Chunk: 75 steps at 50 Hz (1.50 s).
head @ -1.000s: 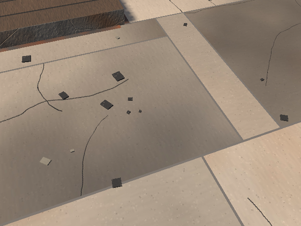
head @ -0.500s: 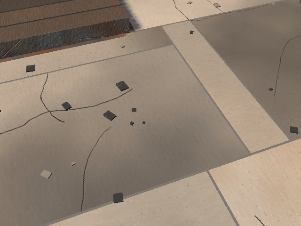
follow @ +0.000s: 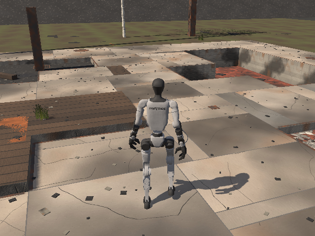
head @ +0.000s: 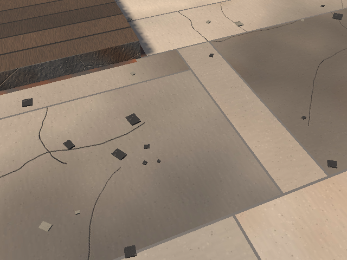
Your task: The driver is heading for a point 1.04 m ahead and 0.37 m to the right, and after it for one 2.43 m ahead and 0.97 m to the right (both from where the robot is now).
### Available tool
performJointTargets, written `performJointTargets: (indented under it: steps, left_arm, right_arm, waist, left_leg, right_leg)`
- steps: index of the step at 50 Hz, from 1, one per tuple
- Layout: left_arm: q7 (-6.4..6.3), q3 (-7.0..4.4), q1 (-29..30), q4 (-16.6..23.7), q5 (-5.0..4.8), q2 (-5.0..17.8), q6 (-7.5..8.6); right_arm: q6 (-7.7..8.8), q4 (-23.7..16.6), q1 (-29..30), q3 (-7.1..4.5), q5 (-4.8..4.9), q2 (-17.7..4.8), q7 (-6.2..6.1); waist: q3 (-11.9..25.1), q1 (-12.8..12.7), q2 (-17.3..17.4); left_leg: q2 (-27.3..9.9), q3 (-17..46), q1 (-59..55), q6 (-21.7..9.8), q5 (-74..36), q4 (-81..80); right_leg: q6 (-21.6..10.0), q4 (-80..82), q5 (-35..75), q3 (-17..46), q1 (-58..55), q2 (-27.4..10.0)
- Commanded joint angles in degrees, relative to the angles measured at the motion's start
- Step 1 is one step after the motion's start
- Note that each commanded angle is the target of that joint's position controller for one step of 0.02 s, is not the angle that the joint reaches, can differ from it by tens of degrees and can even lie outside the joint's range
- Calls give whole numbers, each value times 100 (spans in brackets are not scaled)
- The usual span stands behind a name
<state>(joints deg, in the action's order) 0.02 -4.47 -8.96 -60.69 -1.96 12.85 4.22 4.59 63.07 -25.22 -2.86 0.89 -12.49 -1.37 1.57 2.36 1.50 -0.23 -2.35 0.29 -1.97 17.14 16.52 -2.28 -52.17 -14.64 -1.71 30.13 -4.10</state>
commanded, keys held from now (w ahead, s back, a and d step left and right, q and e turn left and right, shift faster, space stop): w+shift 0.64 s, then w+e+shift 0.36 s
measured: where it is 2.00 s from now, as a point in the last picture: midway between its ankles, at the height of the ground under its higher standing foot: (253, 85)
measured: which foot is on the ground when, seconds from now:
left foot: down 0.00-0.18, up 0.20-0.66, down 0.68-1.00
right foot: up 0.00-0.14, down 0.16-0.70, up 0.72-1.00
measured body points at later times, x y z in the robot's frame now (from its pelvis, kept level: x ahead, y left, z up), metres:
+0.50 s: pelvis +0.28 -0.11 -0.01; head +0.29 -0.11 +0.44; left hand +0.20 +0.12 -0.15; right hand +0.46 -0.35 -0.11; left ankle +0.45 +0.03 -0.67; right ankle +0.16 -0.18 -0.74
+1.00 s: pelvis +0.73 -0.10 -0.01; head +0.74 -0.10 +0.44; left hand +0.94 +0.11 -0.12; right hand +0.62 -0.33 -0.15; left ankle +0.62 -0.02 -0.74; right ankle +0.87 -0.26 -0.66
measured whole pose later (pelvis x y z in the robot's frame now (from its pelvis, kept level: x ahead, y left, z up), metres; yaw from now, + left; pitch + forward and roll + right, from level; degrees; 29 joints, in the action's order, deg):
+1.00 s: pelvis +0.73 -0.10 -0.01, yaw -13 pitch -1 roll +2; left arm 3.3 -2.3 -6.8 -47.0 0.5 14.4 1.5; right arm 7.6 58.8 -27.2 -3.2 -1.2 -12.9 1.1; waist -1.4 1.7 -1.8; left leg 3.9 -16.4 -6.3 -2.0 18.7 13.0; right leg -7.2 -60.1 2.6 -2.8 46.0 -7.0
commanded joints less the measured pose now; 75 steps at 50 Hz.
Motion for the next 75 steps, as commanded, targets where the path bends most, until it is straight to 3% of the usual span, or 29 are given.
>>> performJointTargets:
  steps: [1, 6, 8, 9, 10, 11, 13, 16, 28, 31, 33, 34, 35, 36, 37, 39, 42, 48, 52, 56, 57, 58, 59, 60, 61, 63, 66, 71, 75]
  left_arm:
    - [280, 63, 1134, 740, 540, 52, -50]
    - [369, -7, 928, 1050, 377, 404, -198]
    - [255, -166, -776, 591, 395, 672, -93]
    - [144, -324, -2268, 182, 470, 1127, 3]
    - [101, -419, -2886, 43, 538, 1857, 69]
    - [114, -263, -1901, 263, 521, 1390, 49]
    - [169, -117, -965, 510, 431, 839, 87]
    - [108, 48, -868, 446, 352, 444, 195]
    - [-10, 181, -2121, 236, 227, 520, 413]
    - [-58, 152, -2104, 207, 321, 836, 354]
    - [-146, 68, -2026, 169, 465, 1139, 196]
    - [-157, 43, -1728, 248, 466, 1182, 125]
    - [-93, 144, -1722, 447, 448, 697, 153]
    - [73, 285, -2441, 627, 33, -113, 256]
    - [-2, 178, -1767, 716, 43, 555, 269]
    - [29, 167, -1167, 831, 103, 498, 217]
    - [198, 203, -1130, 999, 332, 118, -84]
    - [360, 270, 385, 1684, 221, 131, -265]
    - [430, 299, 891, 1903, 280, 277, -180]
    - [359, 73, -965, 1447, 244, 892, -226]
    - [268, -90, -2249, 1068, 243, 1164, -246]
    - [142, -262, -2765, 887, 169, 1334, -253]
    - [81, -338, -2094, 867, 126, 1564, -303]
    - [122, -376, -1681, 1107, 332, 1980, -339]
    - [86, -360, -1567, 1237, 388, 1699, -339]
    - [29, -206, -1196, 1198, 361, 1111, -250]
    - [-46, -103, -1012, 1324, 227, 1028, 41]
    - [41, -190, -1575, 1292, 155, 1207, 155]
    - [47, -159, -1927, 1157, 163, 1164, 183]
  right_arm:
    - [90, -270, -105, -100, -390, -664, 53]
    - [147, -393, 57, -204, -249, -992, 125]
    - [148, -445, 357, -208, -268, -996, 161]
    - [140, -535, 488, -160, -323, -851, 178]
    - [217, -957, 492, -4, -182, -92, 250]
    - [240, -1078, 834, -63, -174, -337, 260]
    - [264, -1086, 864, -94, -153, -503, 342]
    - [29, -1143, 827, -52, -373, -258, 461]
    - [-121, -2158, 3310, 104, -215, -258, 525]
    - [-83, -2163, 3030, 61, -190, -433, 415]
    - [-60, -1815, 1562, -96, -187, -818, 284]
    - [-40, -1426, 237, -214, -225, -1034, 192]
    - [-31, -1265, -732, -363, -375, -1578, 80]
    - [-9, -1279, -369, -442, -462, -1749, 168]
    - [6, -1360, 288, -407, -408, -1351, 263]
    - [149, -1272, 792, -223, -397, -601, 282]
    - [270, -959, 677, -107, -271, -317, 227]
    - [446, -850, 340, -57, -210, -359, 274]
    - [411, -842, 45, -25, -136, -659, 52]
    - [111, -1117, 371, -205, -194, -1384, -230]
    - [16, -1278, 780, -255, -259, -1461, -206]
    - [-55, -1339, 1123, -302, -260, -1398, -92]
    - [45, -1653, 1394, -70, -359, -457, 47]
    - [195, -2364, 1012, 37, -191, -259, 87]
    - [365, -2465, 1210, 98, -260, -473, 112]
    - [365, -2393, 1500, 58, -368, -725, 126]
    - [-9, -2486, 1533, 148, -551, -629, 176]
    - [-43, -3075, 2883, 326, -350, -404, 292]
    - [24, -3205, 3145, 300, -298, -508, 278]
  waist:
    - [-880, 87, 520]
    - [-1070, -86, 665]
    - [-392, -944, 220]
    - [431, -1614, -676]
    - [835, -1418, -2717]
    - [390, -1019, -1712]
    - [38, -468, -465]
    - [-279, -90, -624]
    - [-1269, -449, -287]
    - [-691, -193, -700]
    - [192, 521, -1012]
    - [756, 1155, -889]
    - [1523, 1266, -260]
    - [2165, 298, 1597]
    - [1378, 340, 624]
    - [112, 47, -404]
    - [-418, -392, -37]
    - [-1136, -289, 126]
    - [-1129, -321, 46]
    - [152, -1421, 631]
    - [628, -1994, 636]
    - [604, -2224, 89]
    - [-129, -1452, -1332]
    - [838, -727, -1292]
    - [743, -796, -525]
    - [-382, -288, 618]
    - [-685, 73, 634]
    - [-673, -586, -23]
    - [-411, -893, -410]
  left_leg:
    - [-1191, 1022, 545, -867, 1048, -1360]
    - [-1491, 730, 940, -925, 757, -1270]
    - [-1163, 171, 1362, -827, -1385, 700]
    - [-660, -297, 2325, -674, -1599, 3074]
    - [265, -55, 4126, -472, 1338, 5210]
    - [214, 940, 4664, -650, 769, 6134]
    - [-520, 715, 4462, -696, -438, 6034]
    - [-833, 547, 4058, -389, -794, 5581]
    - [-442, -475, 4121, -369, -2359, 2043]
    - [186, -803, 3174, -668, -1666, 1714]
    - [501, -590, 1692, -861, -817, 1711]
    - [326, -354, 166, -933, -812, 1316]
    - [-1054, 1146, -1487, -971, 1156, 1545]
    - [-2397, 4627, -2694, -1361, 3332, 139]
    - [-2178, 4569, -1943, -1156, 3452, -501]
    - [-1944, 2677, -132, -875, 1522, -613]
    - [-1492, 1041, 919, -385, 413, -844]
    - [-846, -1084, 1245, 162, -2151, -1243]
    - [-875, -1667, 225, 343, -5472, -944]
    - [-1339, -1537, -467, 296, -8654, 1770]
    - [-1417, -1321, 15, 159, -8241, 3387]
    - [-818, -1298, 955, 38, -4909, 5738]
    - [218, -901, 3131, 44, 880, 7781]
    - [330, 264, 4739, 218, 1150, 8451]
    - [45, 774, 5209, 156, 849, 7929]
    - [-403, 776, 4730, 237, 350, 6800]
    - [-806, 662, 3823, 610, 306, 5580]
    - [-546, 79, 3050, 504, -1995, 2621]
    - [-186, -77, 2616, 85, -2589, 1416]
  right_leg:
    - [216, 941, 344, -322, 604, 18]
    - [-60, 1901, 194, -601, -763, 114]
    - [-205, 2127, -57, -781, -2681, 494]
    - [-331, 2425, -1156, 66, -4256, -66]
    - [-645, 4064, -4421, 3428, -4920, -1608]
    - [-616, 4564, -4467, 4402, -4119, -1694]
    - [-549, 4206, -2758, 2822, -3140, -1425]
    - [-526, 4595, -1909, 1824, -2268, -936]
    - [-752, 5571, 2559, 44, -3251, -638]
    - [-625, 4484, 6366, -255, -4131, -783]
    - [-571, 2411, 7659, -194, -4260, -922]
    - [-548, 730, 6752, -213, -3507, -761]
    - [-645, -1310, 4000, -116, -1946, -299]
    - [-478, -3210, -860, 481, 343, 784]
    - [-686, -3383, -365, 771, 944, 394]
    - [-701, -2811, 325, 668, 717, -131]
    - [-546, -2458, 451, 667, 438, -451]
    - [-466, -989, 2001, -193, 1041, -296]
    - [-712, 804, 2353, -1038, 525, 280]
    - [-1065, 1098, 1508, -1185, -1648, 1024]
    - [-1294, 1224, 1036, -780, -2832, 987]
    - [-1581, 1853, 692, -156, -3670, 727]
    - [-1695, 1406, 1608, 987, -3921, 244]
    - [-2813, 2394, 782, 3671, -5018, -595]
    - [-2757, 3730, -1100, 4866, -4808, -1076]
    - [-2137, 4157, -1011, 4064, -3004, -712]
    - [-1942, 4234, 20, 2991, -1286, -64]
    - [-1405, 4171, 2350, 1948, -1290, 615]
    - [-1077, 3936, 3969, 1875, -2643, 247]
